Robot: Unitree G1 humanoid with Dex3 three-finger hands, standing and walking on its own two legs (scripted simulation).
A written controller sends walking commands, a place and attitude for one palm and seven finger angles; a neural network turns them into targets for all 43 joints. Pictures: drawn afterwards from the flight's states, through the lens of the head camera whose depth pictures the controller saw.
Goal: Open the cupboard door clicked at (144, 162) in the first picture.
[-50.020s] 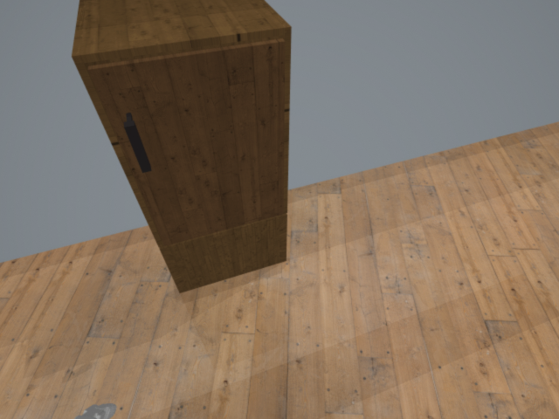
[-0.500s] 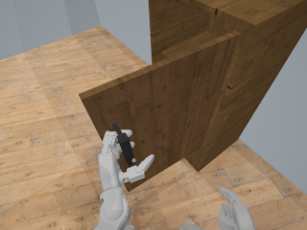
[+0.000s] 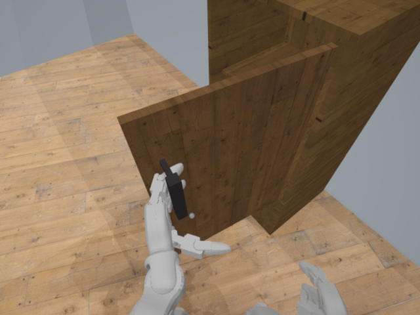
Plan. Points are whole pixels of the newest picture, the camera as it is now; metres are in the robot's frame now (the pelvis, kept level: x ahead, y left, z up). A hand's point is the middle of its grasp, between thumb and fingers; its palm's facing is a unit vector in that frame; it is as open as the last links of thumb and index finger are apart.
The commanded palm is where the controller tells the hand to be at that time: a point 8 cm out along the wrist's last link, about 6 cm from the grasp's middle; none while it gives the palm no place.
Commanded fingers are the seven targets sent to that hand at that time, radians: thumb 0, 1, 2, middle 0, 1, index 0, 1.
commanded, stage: slide the hand sideways off the handle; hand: left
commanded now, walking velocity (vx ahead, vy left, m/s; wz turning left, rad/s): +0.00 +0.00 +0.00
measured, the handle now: (173, 190) +0.33 +0.09 +0.06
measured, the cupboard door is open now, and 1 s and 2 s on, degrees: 82 85 85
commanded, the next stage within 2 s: draw the hand back to the body in 1.24 s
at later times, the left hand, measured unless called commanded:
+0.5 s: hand (186, 245) +0.23 +0.06 +0.05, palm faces -0.18 -0.98 +0.01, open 16.1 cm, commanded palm +0.21 +0.13 +0.05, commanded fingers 0.00 -0.50 0.30 -0.15 -0.30 -0.15 -0.30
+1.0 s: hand (147, 268) +0.19 +0.12 +0.05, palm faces -0.12 -0.99 -0.03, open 16.3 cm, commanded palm +0.17 +0.17 +0.05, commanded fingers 0.00 -0.50 0.30 -0.15 -0.30 -0.15 -0.30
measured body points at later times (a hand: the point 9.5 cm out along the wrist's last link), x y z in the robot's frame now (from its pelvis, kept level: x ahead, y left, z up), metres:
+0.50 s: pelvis +0.00 +0.02 -0.01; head +0.05 +0.01 +0.44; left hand +0.24 +0.11 +0.05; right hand +0.18 -0.20 -0.08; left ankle -0.01 +0.12 -0.68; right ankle +0.04 -0.10 -0.68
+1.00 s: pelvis +0.00 +0.01 -0.02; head +0.06 +0.01 +0.43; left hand +0.19 +0.17 +0.06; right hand +0.19 -0.21 -0.09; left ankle -0.01 +0.12 -0.68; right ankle +0.04 -0.10 -0.68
